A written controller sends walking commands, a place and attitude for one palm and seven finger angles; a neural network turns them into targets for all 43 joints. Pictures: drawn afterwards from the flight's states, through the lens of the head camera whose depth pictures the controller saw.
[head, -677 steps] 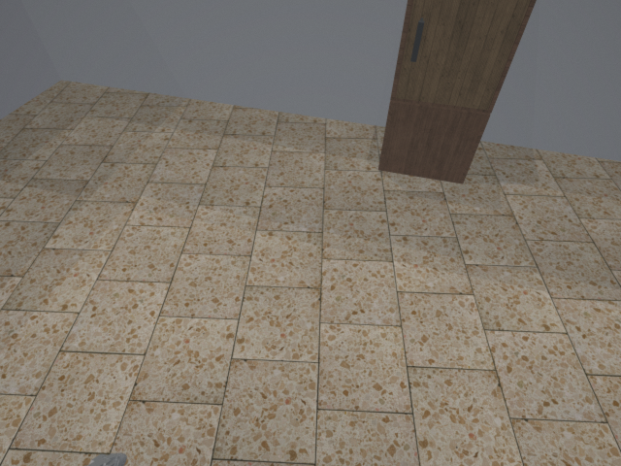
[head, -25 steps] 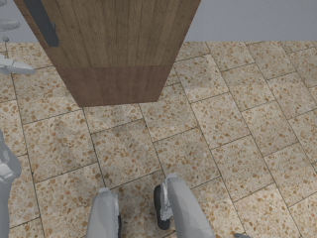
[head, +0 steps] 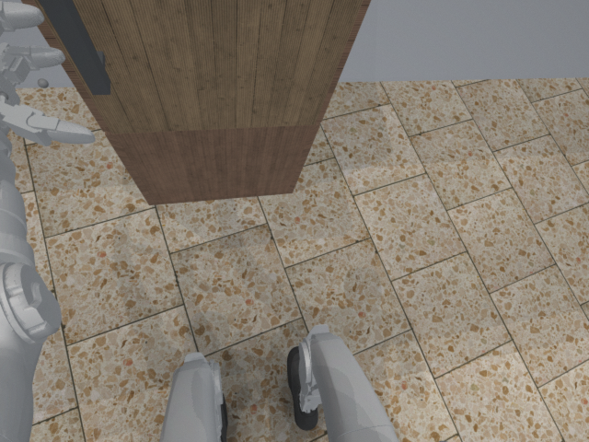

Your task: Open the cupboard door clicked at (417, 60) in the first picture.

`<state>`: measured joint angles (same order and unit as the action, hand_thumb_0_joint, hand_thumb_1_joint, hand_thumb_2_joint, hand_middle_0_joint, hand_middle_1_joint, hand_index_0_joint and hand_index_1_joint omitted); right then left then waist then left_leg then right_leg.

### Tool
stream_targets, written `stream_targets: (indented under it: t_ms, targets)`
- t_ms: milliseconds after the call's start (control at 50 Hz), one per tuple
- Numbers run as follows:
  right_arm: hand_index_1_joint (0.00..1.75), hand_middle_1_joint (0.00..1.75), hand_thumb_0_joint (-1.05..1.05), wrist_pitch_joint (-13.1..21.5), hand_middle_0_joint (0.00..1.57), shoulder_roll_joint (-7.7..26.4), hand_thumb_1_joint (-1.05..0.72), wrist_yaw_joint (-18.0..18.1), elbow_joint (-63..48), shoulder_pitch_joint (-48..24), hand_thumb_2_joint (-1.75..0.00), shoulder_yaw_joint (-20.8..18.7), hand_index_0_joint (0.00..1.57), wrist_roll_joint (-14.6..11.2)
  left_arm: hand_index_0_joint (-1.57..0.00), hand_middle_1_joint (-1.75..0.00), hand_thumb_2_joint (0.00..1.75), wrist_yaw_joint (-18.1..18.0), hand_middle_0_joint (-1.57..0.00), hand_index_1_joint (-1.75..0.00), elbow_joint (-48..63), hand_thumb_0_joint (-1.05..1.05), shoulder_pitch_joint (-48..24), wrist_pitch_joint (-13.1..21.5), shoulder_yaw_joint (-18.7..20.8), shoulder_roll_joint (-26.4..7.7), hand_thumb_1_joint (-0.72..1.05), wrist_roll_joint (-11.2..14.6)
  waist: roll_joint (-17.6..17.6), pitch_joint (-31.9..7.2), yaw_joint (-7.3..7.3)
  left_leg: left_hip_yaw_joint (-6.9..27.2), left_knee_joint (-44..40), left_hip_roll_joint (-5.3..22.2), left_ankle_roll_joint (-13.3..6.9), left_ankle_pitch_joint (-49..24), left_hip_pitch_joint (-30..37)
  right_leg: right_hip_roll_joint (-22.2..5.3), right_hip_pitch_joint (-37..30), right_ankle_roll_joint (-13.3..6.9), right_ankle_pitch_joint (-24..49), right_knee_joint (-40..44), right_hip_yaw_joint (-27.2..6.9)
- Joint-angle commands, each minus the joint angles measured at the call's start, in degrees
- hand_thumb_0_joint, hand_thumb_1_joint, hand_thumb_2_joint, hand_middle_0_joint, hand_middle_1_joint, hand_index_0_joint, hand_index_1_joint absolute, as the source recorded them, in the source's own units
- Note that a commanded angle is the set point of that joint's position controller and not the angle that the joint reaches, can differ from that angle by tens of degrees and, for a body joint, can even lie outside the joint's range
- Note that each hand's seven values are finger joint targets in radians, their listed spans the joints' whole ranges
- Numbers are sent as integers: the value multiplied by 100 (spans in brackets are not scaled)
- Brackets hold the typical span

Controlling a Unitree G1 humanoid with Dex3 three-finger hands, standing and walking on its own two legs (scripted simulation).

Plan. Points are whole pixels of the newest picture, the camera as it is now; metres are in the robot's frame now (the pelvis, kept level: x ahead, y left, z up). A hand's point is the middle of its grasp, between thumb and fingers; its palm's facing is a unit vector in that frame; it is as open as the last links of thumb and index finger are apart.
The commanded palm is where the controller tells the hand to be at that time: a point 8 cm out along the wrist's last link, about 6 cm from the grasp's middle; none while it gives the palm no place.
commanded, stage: slide the fingers in behind the handle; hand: left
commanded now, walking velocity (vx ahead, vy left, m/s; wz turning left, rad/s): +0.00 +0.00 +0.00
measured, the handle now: (81, 33) +0.61 +0.20 +0.05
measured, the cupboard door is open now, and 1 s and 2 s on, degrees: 0 0 0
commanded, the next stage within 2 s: close the thumb around the handle in 1.00 s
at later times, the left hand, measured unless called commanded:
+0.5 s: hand (83, 79) +0.55 +0.20 +0.04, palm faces +0.03 -1.00 -0.03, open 14.0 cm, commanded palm +0.53 +0.22 +0.04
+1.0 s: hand (87, 79) +0.55 +0.19 +0.04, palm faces +0.04 -1.00 -0.03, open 14.0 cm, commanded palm +0.53 +0.22 +0.04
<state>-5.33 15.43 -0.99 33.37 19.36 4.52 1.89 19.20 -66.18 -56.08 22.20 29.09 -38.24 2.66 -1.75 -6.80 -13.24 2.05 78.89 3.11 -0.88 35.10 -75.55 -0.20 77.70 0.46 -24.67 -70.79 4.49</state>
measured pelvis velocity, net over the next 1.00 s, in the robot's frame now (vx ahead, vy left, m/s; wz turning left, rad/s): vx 0.01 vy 0.00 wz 0.01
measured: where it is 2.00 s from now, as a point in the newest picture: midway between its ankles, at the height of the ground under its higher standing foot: (261, 423)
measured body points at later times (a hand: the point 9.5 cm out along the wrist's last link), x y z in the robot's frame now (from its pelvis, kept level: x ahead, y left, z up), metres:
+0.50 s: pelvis +0.01 +0.00 +0.00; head +0.20 +0.03 +0.41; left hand +0.55 +0.25 +0.04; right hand +0.02 -0.26 -0.11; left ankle +0.00 +0.10 -0.60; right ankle +0.07 -0.13 -0.60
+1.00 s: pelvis +0.01 +0.00 +0.00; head +0.20 +0.02 +0.41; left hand +0.54 +0.25 +0.04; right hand +0.02 -0.27 -0.11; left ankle +0.00 +0.10 -0.60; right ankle +0.07 -0.13 -0.60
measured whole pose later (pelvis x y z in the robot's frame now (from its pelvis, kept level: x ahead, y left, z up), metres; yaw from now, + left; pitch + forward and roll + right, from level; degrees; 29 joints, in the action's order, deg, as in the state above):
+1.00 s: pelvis +0.01 +0.00 +0.00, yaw +1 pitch +32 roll -4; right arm -5.3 14.7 -1.7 33.9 19.0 3.6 2.6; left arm 13.0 -66.6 -56.5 24.8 25.9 -32.2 1.9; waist -2.1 -7.1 -13.0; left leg 1.6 77.9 2.8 -0.5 35.4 -74.3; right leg -0.4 77.1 0.2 -25.5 -71.1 4.0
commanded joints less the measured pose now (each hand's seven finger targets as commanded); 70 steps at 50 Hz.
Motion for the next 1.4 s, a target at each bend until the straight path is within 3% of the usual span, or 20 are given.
stream_targets:
  t_ms: [0,100,160,260,380,420,560,580,620,660,700,820,940,1020,1080,1200,1240,1280,1340,1380]
  targets:
    - [30,30,0,43,20,1159,-90,65,-60,1196,-90,-477,20,52,-30,-120,30,-98,-30,-120,1206,0,-2438,430,-145,-1151,-50,112,-1379,-3351,-100,323,-959,-100,11,-2847,2558,211,-1715,-169,1234,577,-103]
    - [30,30,0,22,20,1143,-90,64,-81,1189,-90,-456,20,72,-30,-120,30,-260,-30,-120,1133,0,-2516,422,-37,-1251,-50,67,-1206,-3377,-77,277,-911,-124,-15,-2795,2318,205,-1924,-167,1348,541,-140]
    - [30,30,0,21,20,1103,-90,26,-109,1186,-90,-464,20,99,-30,-120,30,-382,-30,-120,1345,0,-2566,513,-107,-1138,-50,7,-1463,-3596,-45,293,-906,-123,20,-3037,2572,205,-1897,-187,1470,497,-134]
    - [30,30,0,-10,20,1085,-90,11,-171,1161,-90,-445,20,84,-30,-120,30,-446,-30,-120,1214,0,-2276,515,43,-1246,-50,6,-1146,-3504,10,209,-916,-132,-19,-2948,2207,208,-2304,-177,1705,490,-180]
    - [30,30,0,-6,20,1047,-90,-21,-147,1174,-90,-501,20,78,-30,-120,30,-498,-30,-120,1423,0,-2339,542,-249,-772,-50,62,-1301,-3598,-28,237,-958,-134,23,-3110,2537,201,-2137,-168,1698,535,-153]
    - [30,30,0,1,20,1043,-90,-19,-68,1195,-90,-509,20,93,-30,-120,30,-543,-30,-120,1278,0,-2464,508,-362,-589,-50,77,-1050,-3389,-156,225,-941,-131,-8,-2939,2382,207,-2103,-145,1636,583,-153]
    - [30,30,0,15,20,998,-90,-55,-91,1234,-90,-515,20,125,-30,-120,30,-719,-30,-120,1297,0,-2239,647,-288,-583,-50,-9,-1189,-3597,11,194,-966,-165,26,-3120,2450,204,-2304,-183,1824,531,-167]
    - [30,30,0,8,20,993,-90,-56,-76,1205,-90,-517,20,122,-30,-120,30,-744,-30,-120,1206,0,-2280,633,-327,-516,-50,-2,-974,-3467,-49,164,-948,-169,-1,-2943,2266,200,-2331,-164,1769,560,-181]
    - [30,30,0,5,20,1017,-90,-28,-99,1191,-90,-484,20,106,-30,-120,30,-788,-30,-120,1003,0,-2350,585,-140,-805,-50,-34,-820,-3207,-59,87,-949,-189,-56,-2517,1806,202,-2472,-142,1581,602,-253]
    - [30,30,0,17,20,1015,-90,-8,-148,1200,-90,-466,20,111,-30,-120,30,-797,-30,-120,1107,0,-2405,647,33,-1074,-50,-86,-942,-3396,23,74,-954,-207,-55,-2552,1819,198,-2618,-163,1669,555,-276]
    - [30,30,0,39,20,980,-90,-23,-187,1171,-90,-487,20,115,-30,-120,30,-781,-30,-120,1321,0,-2354,736,-86,-922,-50,-100,-1108,-3673,60,83,-941,-209,-37,-2807,2046,194,-2672,-175,1862,512,-276]
    - [30,30,0,22,20,1039,-90,-2,-111,1175,-90,-492,20,73,-30,-120,30,-644,-30,-120,1007,0,-2374,617,-218,-754,-50,25,-758,-3299,-98,95,-954,-187,-68,-2514,1840,203,-2530,-135,1630,602,-268]
    - [30,30,0,57,20,1033,-90,-8,-84,1201,-90,-523,20,110,-30,-120,30,-632,-30,-120,1224,0,-2437,700,-273,-653,-50,36,-1097,-3630,-63,172,-914,-177,-23,-2881,2318,204,-2286,-173,1728,527,-216]
    - [30,30,0,41,20,1044,-90,3,-59,1181,-90,-495,20,96,-30,-120,30,-648,-30,-120,1096,0,-2516,626,-252,-767,-50,6,-1021,-3368,-68,139,-955,-187,-35,-2589,2040,194,-2360,-160,1561,580,-230]
    - [30,30,0,45,20,1047,-90,-4,-65,1211,-90,-508,20,127,-30,-120,30,-679,-30,-120,1303,0,-2611,688,-232,-785,-50,-14,-1235,-3699,-38,201,-928,-176,5,-2912,2401,197,-2251,-179,1674,509,-195]
    - [30,30,0,35,20,1031,-90,-21,-86,1161,-90,-491,20,88,-32,-124,44,-695,-32,-124,956,0,-2351,613,-290,-625,-16,17,-874,-3224,-69,128,-981,-189,-40,-2511,1983,209,-2319,-147,1480,612,-215]
    - [30,30,0,49,20,1044,-90,1,-105,1174,-90,-482,20,101,-33,-125,49,-710,-33,-125,1161,0,-2489,679,-115,-903,-5,-5,-1028,-3397,-7,147,-976,-192,-35,-2562,2063,207,-2363,-179,1518,556,-226]
    - [30,30,0,60,20,1023,-90,-21,-114,1171,-90,-507,20,118,-34,-126,54,-708,-34,-126,1370,0,-2456,753,-218,-758,6,-12,-1209,-3730,27,173,-969,-191,5,-2865,2376,202,-2380,-180,1690,529,-208]
    - [30,30,0,57,20,1019,-90,-36,-85,1179,-90,-510,20,107,-35,-128,61,-706,-35,-128,1099,0,-2343,730,-326,-533,23,41,-933,-3375,-72,191,-981,-177,-12,-2786,2263,222,-2254,-173,1620,573,-182]
    - [30,30,0,51,20,1038,-90,-29,-89,1167,-90,-500,20,97,-36,-129,66,-697,-36,-129,1105,0,-2363,702,-274,-646,34,32,-1031,-3355,-14,157,-1017,-187,-8,-2588,2170,211,-2296,-166,1473,602,-198]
